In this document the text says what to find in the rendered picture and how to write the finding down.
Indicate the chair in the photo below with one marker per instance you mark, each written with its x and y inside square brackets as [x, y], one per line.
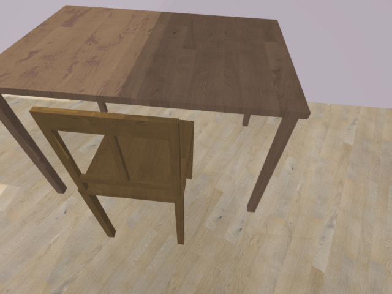
[139, 157]

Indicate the table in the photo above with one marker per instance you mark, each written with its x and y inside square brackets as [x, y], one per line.
[156, 59]

